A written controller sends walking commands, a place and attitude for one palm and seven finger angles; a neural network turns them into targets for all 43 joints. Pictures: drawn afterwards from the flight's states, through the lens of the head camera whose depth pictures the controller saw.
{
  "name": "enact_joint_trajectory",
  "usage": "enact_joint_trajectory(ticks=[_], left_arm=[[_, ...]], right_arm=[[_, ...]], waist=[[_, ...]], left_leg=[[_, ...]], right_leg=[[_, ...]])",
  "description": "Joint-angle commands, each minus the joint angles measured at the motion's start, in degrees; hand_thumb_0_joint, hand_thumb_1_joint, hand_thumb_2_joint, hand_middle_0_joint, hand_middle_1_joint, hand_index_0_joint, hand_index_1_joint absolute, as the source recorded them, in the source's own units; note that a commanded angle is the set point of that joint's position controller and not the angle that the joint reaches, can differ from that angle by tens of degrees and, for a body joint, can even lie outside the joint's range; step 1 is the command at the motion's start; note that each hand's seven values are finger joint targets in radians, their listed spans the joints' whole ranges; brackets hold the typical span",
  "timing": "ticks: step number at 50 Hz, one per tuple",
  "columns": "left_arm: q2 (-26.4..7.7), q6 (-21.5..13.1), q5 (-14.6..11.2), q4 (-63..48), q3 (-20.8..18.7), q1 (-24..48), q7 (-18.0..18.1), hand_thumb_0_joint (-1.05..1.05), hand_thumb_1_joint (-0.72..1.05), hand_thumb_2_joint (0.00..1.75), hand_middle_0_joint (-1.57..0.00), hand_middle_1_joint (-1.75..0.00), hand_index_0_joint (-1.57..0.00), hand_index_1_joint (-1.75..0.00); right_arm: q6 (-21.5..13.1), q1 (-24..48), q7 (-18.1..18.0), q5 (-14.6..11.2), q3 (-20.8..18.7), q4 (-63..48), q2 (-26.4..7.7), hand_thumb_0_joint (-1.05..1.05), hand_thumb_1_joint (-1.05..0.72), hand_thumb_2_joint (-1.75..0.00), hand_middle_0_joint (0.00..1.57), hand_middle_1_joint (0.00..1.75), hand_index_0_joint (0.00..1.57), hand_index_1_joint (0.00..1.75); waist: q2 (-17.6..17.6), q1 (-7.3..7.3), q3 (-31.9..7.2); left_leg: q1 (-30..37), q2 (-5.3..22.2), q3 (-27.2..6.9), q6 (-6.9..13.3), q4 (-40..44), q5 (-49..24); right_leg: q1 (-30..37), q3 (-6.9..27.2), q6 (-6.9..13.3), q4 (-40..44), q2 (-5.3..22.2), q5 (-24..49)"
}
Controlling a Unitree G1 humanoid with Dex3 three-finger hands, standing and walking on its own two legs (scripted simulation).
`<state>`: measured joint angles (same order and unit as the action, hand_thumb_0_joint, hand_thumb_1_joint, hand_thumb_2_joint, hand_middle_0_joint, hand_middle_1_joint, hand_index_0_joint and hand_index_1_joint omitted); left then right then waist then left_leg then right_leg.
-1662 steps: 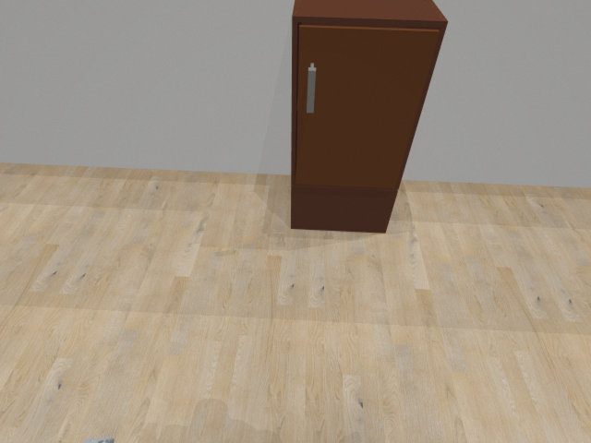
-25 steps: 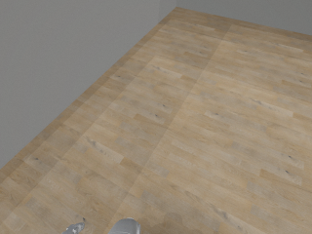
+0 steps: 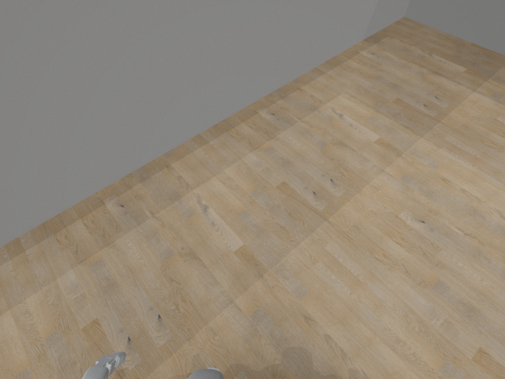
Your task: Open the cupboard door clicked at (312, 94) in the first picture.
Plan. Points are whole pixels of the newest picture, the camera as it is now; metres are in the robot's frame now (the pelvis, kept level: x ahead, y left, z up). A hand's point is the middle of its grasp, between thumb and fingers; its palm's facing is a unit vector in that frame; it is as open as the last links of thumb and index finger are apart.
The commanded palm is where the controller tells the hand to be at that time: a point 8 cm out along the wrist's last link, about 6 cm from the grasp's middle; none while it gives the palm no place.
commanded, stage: turn to face it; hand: left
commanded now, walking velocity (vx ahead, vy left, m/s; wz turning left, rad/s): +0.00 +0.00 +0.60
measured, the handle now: out of the picture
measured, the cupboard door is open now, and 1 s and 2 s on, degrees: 47 47 47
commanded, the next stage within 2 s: none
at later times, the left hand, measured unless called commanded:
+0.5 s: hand out of the picture +0.03 +0.23 -0.16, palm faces +0.34 -0.91 -0.25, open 7.4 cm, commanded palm none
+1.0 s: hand out of the picture -0.02 +0.14 -0.15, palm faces +0.59 -0.78 -0.21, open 7.3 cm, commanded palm none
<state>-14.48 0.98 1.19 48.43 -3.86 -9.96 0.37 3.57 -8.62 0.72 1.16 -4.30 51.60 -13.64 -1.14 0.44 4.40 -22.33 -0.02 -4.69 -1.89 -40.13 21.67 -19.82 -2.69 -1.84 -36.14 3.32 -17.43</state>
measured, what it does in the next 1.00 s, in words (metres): steps on the spot, turning left: left foot, then right foot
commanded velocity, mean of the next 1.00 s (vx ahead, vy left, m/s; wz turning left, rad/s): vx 0.00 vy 0.00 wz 0.60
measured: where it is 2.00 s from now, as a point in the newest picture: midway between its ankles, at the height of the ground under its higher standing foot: outside the picture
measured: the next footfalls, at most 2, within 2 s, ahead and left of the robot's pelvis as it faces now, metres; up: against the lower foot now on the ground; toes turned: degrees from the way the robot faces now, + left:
left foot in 0.30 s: +0.04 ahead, +0.11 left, +0.00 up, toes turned +18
right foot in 0.68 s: +0.11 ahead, -0.14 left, +0.00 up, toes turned +23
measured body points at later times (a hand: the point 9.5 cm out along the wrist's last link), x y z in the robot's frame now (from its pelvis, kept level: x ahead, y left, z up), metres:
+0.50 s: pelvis +0.02 +0.00 +0.01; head +0.07 +0.03 +0.46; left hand +0.01 +0.28 -0.14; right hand +0.19 -0.22 -0.12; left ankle +0.00 +0.10 -0.72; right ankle +0.03 -0.16 -0.65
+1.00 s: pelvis +0.04 -0.05 +0.01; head +0.09 -0.01 +0.46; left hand -0.05 +0.18 -0.14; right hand +0.28 -0.20 -0.12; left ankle -0.02 +0.05 -0.69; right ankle +0.08 -0.16 -0.72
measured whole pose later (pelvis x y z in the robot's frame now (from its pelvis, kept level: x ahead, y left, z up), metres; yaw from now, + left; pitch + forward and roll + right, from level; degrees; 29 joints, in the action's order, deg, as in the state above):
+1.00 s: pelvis +0.04 -0.05 +0.01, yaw +37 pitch +0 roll +1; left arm -10.9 0.6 1.4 50.6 -2.1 -13.1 1.1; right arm 4.5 -5.7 1.7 0.7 -4.6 53.1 -13.9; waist 2.0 -0.1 7.0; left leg -23.2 1.1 4.2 -3.1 -46.8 25.3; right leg -10.8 -12.4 -0.7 -31.3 6.9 -20.0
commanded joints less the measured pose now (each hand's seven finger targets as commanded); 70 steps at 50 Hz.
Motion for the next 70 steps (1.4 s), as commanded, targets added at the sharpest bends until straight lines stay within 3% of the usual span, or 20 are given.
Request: enact_joint_trajectory(ticks=[1, 5, 10, 13, 14, 15, 16, 22, 29, 32, 34, 35, 39, 48, 51, 52, 53, 54, 60, 70], left_arm=[[-10.74, -1.35, 0.20, -3.11, -2.09, -3.86, 1.43, 0.00, 0.90, 0.90, -0.20, -0.30, -0.20, -0.30], [-6.63, -1.73, 0.31, -3.51, -1.03, -1.28, 1.70, 0.00, 0.90, 0.90, -0.20, -0.30, -0.20, -0.30], [-9.85, -1.76, 0.52, -1.00, -2.34, -6.51, 1.55, 0.00, 0.90, 0.90, -0.20, -0.30, -0.20, -0.30], [-9.96, -1.49, -0.03, -0.69, -2.73, -4.76, 1.05, 0.00, 0.90, 0.90, -0.20, -0.30, -0.20, -0.30], [-8.96, -1.20, -0.53, -1.48, -2.68, -3.79, 0.82, 0.00, 0.90, 0.90, -0.20, -0.30, -0.20, -0.30], [-4.60, -0.83, -0.89, -4.02, -1.69, -2.89, 0.32, 0.00, 0.90, 0.90, -0.20, -0.30, -0.20, -0.30], [-4.65, -0.09, -0.19, -6.00, -0.87, 1.28, 0.74, 0.00, 0.90, 0.90, -0.20, -0.30, -0.20, -0.30], [-3.96, 0.83, -0.32, -1.86, -1.48, 0.99, 0.08, 0.00, 0.90, 0.90, -0.20, -0.30, -0.20, -0.30], [-3.32, 0.50, -0.64, -3.25, -1.02, 2.11, 0.16, 0.00, 0.90, 0.90, -0.20, -0.30, -0.20, -0.30], [-4.68, -0.40, -0.80, -1.94, -1.54, -4.22, 0.57, 0.00, 0.90, 0.90, -0.20, -0.30, -0.20, -0.30], [-13.42, -1.31, 0.63, -1.84, -3.01, -6.76, 1.45, 0.00, 0.90, 0.90, -0.20, -0.30, -0.20, -0.30], [-13.42, -0.94, 0.12, -2.79, -2.09, -5.17, 1.43, 0.00, 0.90, 0.90, -0.20, -0.30, -0.20, -0.30], [-6.01, -1.59, -0.22, -3.68, -0.56, 0.30, 1.76, 0.00, 0.90, 0.90, -0.20, -0.30, -0.20, -0.30], [-9.26, -1.53, 0.46, -0.60, -2.11, -6.08, 1.57, 0.00, 0.90, 0.90, -0.20, -0.30, -0.20, -0.30], [-10.14, -1.41, -0.18, -0.55, -2.62, -4.80, 1.04, 0.00, 0.90, 0.90, -0.20, -0.30, -0.20, -0.30], [-9.31, -1.20, -0.56, -1.27, -2.57, -3.98, 0.75, 0.00, 0.90, 0.90, -0.20, -0.30, -0.20, -0.30], [-5.10, -0.89, -0.82, -3.35, -1.58, -3.10, 0.29, 0.00, 0.90, 0.90, -0.20, -0.30, -0.20, -0.30], [-5.04, -0.05, -0.19, -5.02, -0.85, 0.39, 0.79, 0.00, 0.90, 0.90, -0.20, -0.30, -0.20, -0.30], [-4.66, 0.83, 0.00, -1.00, -1.59, 0.02, 0.01, 0.00, 0.90, 0.90, -0.20, -0.30, -0.20, -0.30], [-4.14, 0.64, -0.43, -3.83, -1.05, 4.99, 0.33, 0.00, 0.90, 0.90, -0.20, -0.30, -0.20, -0.30]], right_arm=[[-0.56, 4.51, 0.21, -0.08, -2.46, -6.73, -6.13, 0.00, -0.90, -0.90, 0.20, 0.30, 0.20, 0.30], [-0.40, 3.71, 0.96, -0.36, -1.09, -4.70, -3.77, 0.00, -0.90, -0.90, 0.20, 0.30, 0.20, 0.30], [-1.29, 6.28, 1.21, -0.74, 0.07, -5.24, -1.78, 0.00, -0.90, -0.90, 0.20, 0.30, 0.20, 0.30], [-1.70, 1.45, 1.03, -0.53, -0.43, -4.42, -3.82, 0.00, -0.90, -0.90, 0.20, 0.30, 0.20, 0.30], [-2.16, -3.08, 0.91, -0.20, -1.37, -3.42, -7.37, 0.00, -0.90, -0.90, 0.20, 0.30, 0.20, 0.30], [-2.47, -7.40, 0.50, 0.44, -3.26, -2.99, -14.30, 0.00, -0.90, -0.90, 0.20, 0.30, 0.20, 0.30], [-1.77, -10.89, 0.04, 0.24, -3.51, -1.76, -16.53, 0.00, -0.90, -0.90, 0.20, 0.30, 0.20, 0.30], [-2.91, -1.69, -1.60, 0.26, -1.66, -3.65, -10.76, 0.00, -0.90, -0.90, 0.20, 0.30, 0.20, 0.30], [-2.18, -1.53, -1.13, 0.61, -2.67, -3.43, -11.59, 0.00, -0.90, -0.90, 0.20, 0.30, 0.20, 0.30], [-1.67, 1.68, -1.06, -0.02, -2.82, -4.55, -10.75, 0.00, -0.90, -0.90, 0.20, 0.30, 0.20, 0.30], [-1.75, 1.98, -0.36, -0.65, -1.95, -6.87, -4.54, 0.00, -0.90, -0.90, 0.20, 0.30, 0.20, 0.30], [-1.43, 1.93, 0.06, -0.01, -2.08, -6.96, -6.32, 0.00, -0.90, -0.90, 0.20, 0.30, 0.20, 0.30], [-0.27, 1.44, 0.70, -0.19, -1.72, -3.46, -4.95, 0.00, -0.90, -0.90, 0.20, 0.30, 0.20, 0.30], [-0.77, 7.06, 1.18, -0.72, -0.24, -4.68, -2.64, 0.00, -0.90, -0.90, 0.20, 0.30, 0.20, 0.30], [-1.49, 2.01, 0.82, -0.43, -0.58, -3.83, -4.47, 0.00, -0.90, -0.90, 0.20, 0.30, 0.20, 0.30], [-1.90, -2.47, 0.74, -0.14, -1.41, -2.97, -7.48, 0.00, -0.90, -0.90, 0.20, 0.30, 0.20, 0.30], [-2.23, -6.79, 0.47, 0.37, -3.23, -2.80, -14.23, 0.00, -0.90, -0.90, 0.20, 0.30, 0.20, 0.30], [-1.69, -10.13, 0.05, 0.09, -3.47, -1.58, -16.46, 0.00, -0.90, -0.90, 0.20, 0.30, 0.20, 0.30], [-2.97, -0.84, -1.71, 0.07, -1.51, -3.67, -10.70, 0.00, -0.90, -0.90, 0.20, 0.30, 0.20, 0.30], [-2.40, -3.76, -1.17, 0.45, -2.55, -2.34, -11.19, 0.00, -0.90, -0.90, 0.20, 0.30, 0.20, 0.30]], waist=[[17.03, 1.02, -4.97], [13.74, -0.55, -5.12], [12.59, 2.46, -8.00], [10.95, -0.29, -9.15], [3.20, -3.16, -11.47], [-15.98, -5.44, -12.81], [-13.58, -7.00, -12.14], [-6.95, -1.22, -6.90], [-8.50, -1.68, -7.66], [-6.23, 1.76, -8.69], [20.55, 3.42, -7.38], [15.01, 2.61, -6.04], [14.01, -1.24, -4.33], [13.23, 2.09, -5.67], [10.14, -1.08, -8.14], [4.11, -3.77, -10.82], [-14.61, -5.94, -13.11], [-13.90, -7.22, -13.21], [-5.87, -1.18, -7.27], [-7.63, -2.28, -6.86]], left_leg=[[-12.92, 0.12, 0.85, 0.13, -32.62, 9.54], [-9.61, 1.94, 5.87, -1.91, -22.98, 4.87], [-3.80, 0.14, 10.92, -1.25, -2.70, 4.86], [7.26, -0.29, 11.43, 0.05, 10.89, -5.75], [18.01, 4.09, 6.71, 2.15, 15.68, -17.52], [27.32, 21.44, -16.77, 11.20, 17.18, -39.95], [24.10, 26.59, -19.26, 16.92, 17.93, -41.41], [12.78, 13.57, -8.16, 10.82, 19.81, -29.11], [10.04, 11.69, -11.87, 10.64, 18.27, -25.04], [1.21, 8.39, -11.87, 7.52, 12.37, -20.10], [-14.85, -5.03, 3.50, -0.59, -12.00, 12.98], [-12.43, -2.00, 0.87, 0.21, -23.33, 13.36], [-12.57, 1.57, 3.48, -1.99, -29.77, 3.16], [-3.47, 0.50, 10.13, -1.03, -3.73, 4.43], [8.09, -0.94, 11.63, 0.45, 9.50, -5.49], [19.01, 3.01, 7.11, 2.61, 14.30, -16.52], [29.10, 20.11, -15.53, 10.67, 16.20, -37.51], [25.91, 25.20, -19.53, 16.13, 17.58, -40.65], [13.46, 13.24, -9.06, 10.84, 20.77, -27.52], [11.59, 11.35, -16.04, 11.50, 20.54, -21.50]], right_leg=[[6.86, 21.32, 10.21, 21.36, 21.53, 2.49], [11.82, 2.36, 7.90, 14.33, 15.26, 28.91], [19.81, -0.64, 8.05, 8.90, 17.16, 40.09], [14.41, -4.87, 4.18, 2.16, 16.08, 33.69], [5.89, -7.16, 1.39, -6.44, 14.72, 24.69], [-12.28, -8.74, -3.53, -20.32, 5.60, -12.89], [-15.42, -2.00, -2.96, -27.61, 4.00, -22.47], [-11.60, 2.59, -3.16, -28.10, 2.45, -6.36], [-2.13, 0.56, -2.44, -8.89, -1.81, -7.67], [12.82, 0.14, -1.64, 9.04, -2.32, 2.76], [20.14, 24.36, 8.00, 22.04, 23.36, 8.47], [12.00, 21.01, 11.20, 20.71, 25.07, 10.11], [12.78, 5.13, 8.13, 15.02, 14.60, 30.30], [18.72, -0.74, 8.09, 10.28, 17.24, 38.24], [14.03, -4.85, 4.68, 2.15, 16.37, 35.68], [5.75, -7.18, 1.73, -6.63, 14.79, 27.38], [-11.48, -8.88, -2.93, -21.40, 5.72, -10.83], [-14.53, -2.03, -2.50, -28.37, 3.82, -22.09], [-12.49, 3.35, -3.22, -30.42, 2.79, -4.99], [-7.05, 3.00, -3.11, -14.37, -1.01, -6.64]])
